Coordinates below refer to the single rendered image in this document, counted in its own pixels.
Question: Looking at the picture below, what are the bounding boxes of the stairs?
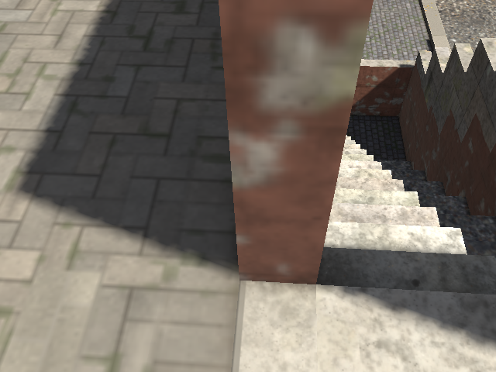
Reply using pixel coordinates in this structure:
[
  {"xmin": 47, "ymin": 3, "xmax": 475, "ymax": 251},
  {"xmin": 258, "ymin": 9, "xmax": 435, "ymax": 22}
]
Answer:
[{"xmin": 316, "ymin": 135, "xmax": 496, "ymax": 295}]

